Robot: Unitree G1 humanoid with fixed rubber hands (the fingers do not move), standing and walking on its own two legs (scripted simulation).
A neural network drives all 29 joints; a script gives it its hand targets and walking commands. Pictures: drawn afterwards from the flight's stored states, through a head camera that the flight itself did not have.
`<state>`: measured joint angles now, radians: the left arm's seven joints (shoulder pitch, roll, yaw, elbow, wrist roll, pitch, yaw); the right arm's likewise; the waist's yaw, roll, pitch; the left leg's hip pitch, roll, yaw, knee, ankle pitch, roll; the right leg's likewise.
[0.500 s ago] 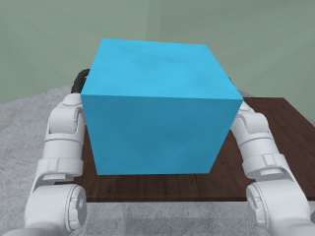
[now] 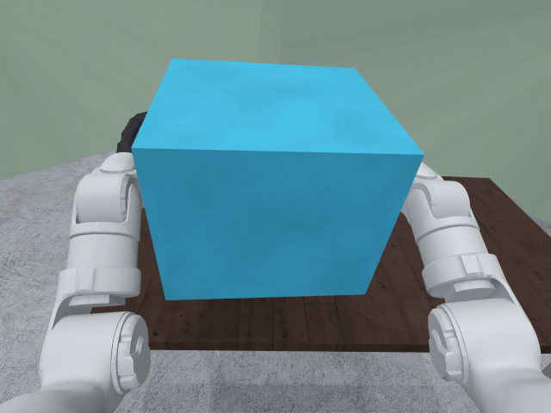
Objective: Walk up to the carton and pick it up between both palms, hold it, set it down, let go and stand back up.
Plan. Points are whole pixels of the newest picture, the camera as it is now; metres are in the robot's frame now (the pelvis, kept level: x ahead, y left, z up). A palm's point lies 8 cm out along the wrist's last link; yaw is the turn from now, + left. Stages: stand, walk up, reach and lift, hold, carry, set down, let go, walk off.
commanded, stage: hold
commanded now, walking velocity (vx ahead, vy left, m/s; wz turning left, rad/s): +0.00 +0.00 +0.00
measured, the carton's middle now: (267, 175) +0.38 +0.00 +0.23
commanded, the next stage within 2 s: none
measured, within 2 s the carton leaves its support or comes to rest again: neither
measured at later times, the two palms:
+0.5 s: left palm (128, 158) +0.37 +0.18 +0.26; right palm (396, 161) +0.37 -0.18 +0.26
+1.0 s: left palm (129, 157) +0.37 +0.18 +0.26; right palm (396, 163) +0.37 -0.18 +0.26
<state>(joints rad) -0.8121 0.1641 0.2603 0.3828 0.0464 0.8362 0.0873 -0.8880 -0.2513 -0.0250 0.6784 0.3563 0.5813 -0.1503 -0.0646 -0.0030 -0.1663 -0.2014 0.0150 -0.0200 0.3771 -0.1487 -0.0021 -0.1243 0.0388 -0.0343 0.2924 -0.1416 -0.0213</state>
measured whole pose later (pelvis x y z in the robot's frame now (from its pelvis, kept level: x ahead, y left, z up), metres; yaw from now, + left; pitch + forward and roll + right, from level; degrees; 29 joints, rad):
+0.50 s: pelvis -0.01 +0.00 +0.00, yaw +0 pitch +0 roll -1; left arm -0.90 0.19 0.24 0.49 0.03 0.82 0.09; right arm -0.97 -0.26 -0.05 0.75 0.34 0.60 -0.14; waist -0.05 0.00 -0.20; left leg -0.25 0.01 -0.02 0.37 -0.13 0.00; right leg -0.18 0.04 -0.03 0.30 -0.12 -0.02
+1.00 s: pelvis +0.01 +0.01 +0.00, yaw -1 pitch -1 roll -1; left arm -0.79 0.15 0.26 0.30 0.04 0.89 0.10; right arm -0.87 -0.28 0.00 0.59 0.40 0.65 -0.17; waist -0.06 0.02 -0.19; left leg -0.20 0.01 -0.01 0.39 -0.17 0.01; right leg -0.12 0.03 -0.02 0.29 -0.15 -0.01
